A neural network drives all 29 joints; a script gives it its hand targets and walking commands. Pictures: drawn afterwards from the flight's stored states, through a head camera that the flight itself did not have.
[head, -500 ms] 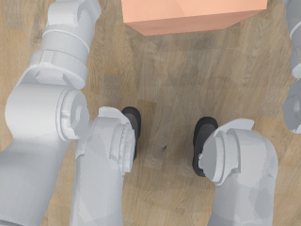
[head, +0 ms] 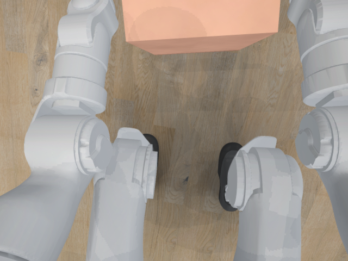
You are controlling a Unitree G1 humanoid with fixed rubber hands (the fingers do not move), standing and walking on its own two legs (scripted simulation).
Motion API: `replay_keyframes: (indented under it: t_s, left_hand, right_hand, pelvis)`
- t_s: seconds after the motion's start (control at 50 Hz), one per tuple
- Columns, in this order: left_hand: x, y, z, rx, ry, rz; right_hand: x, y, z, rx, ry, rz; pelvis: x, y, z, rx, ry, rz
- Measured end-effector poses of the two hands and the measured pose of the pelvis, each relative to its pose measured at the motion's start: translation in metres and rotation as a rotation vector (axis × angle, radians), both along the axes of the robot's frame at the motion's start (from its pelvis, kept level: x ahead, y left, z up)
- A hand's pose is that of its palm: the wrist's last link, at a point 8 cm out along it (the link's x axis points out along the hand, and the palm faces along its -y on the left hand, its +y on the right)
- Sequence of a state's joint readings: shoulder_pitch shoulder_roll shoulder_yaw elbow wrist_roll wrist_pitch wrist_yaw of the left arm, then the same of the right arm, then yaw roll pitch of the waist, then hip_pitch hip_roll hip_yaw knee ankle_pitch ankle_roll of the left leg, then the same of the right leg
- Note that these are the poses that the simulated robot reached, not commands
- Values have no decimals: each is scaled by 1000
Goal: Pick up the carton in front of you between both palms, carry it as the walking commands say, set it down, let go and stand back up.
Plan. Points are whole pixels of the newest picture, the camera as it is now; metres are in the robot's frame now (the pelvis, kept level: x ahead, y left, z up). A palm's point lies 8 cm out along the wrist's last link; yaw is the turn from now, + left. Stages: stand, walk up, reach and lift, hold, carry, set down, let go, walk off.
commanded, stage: reach and lift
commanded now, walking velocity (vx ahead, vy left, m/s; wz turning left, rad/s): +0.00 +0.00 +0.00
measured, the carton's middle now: out of the picture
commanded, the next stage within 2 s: none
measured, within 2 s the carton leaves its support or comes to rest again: neither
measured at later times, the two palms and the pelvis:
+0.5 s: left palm out of the picture +0.50 +0.14 +0.04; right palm out of the picture +0.51 -0.16 +0.04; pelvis -0.03 +0.01 +0.11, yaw -3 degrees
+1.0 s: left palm out of the picture +0.46 +0.14 +0.19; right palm out of the picture +0.46 -0.16 +0.19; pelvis +0.02 +0.01 +0.23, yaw -3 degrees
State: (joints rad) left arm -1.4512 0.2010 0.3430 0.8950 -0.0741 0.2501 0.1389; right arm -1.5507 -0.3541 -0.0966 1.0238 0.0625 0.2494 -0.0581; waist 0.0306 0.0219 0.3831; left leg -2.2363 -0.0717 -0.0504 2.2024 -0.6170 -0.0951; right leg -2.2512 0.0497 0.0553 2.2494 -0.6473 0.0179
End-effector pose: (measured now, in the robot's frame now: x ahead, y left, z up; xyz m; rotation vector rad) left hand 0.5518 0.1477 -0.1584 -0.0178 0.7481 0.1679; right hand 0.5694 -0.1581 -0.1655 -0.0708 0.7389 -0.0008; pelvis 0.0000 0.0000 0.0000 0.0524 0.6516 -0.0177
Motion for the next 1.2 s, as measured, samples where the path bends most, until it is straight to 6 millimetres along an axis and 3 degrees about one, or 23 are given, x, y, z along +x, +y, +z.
replay_keyframes:
  t_s: [0.08,0.24,0.34,0.6,1.2]
  left_hand:
    - [-7,-5,26,6,-24,34]
    - [-29,-12,115,-11,-64,28]
    - [-45,-13,159,1,-38,9]
    - [-59,-8,220,0,-56,-2]
    - [-112,-8,410,-10,-53,-32]
  right_hand:
    - [-9,1,25,-23,-17,-50]
    - [-32,-6,122,14,-53,-99]
    - [-50,-6,167,4,-27,-104]
    - [-70,-2,227,2,-45,-121]
    - [-136,-2,414,29,-40,-184]
  pelvis:
    - [1,1,10,-2,16,-6]
    - [-7,5,45,-4,90,-28]
    - [-17,8,74,-8,108,-36]
    - [-22,12,123,-22,124,-30]
    - [37,9,282,-44,-112,-35]
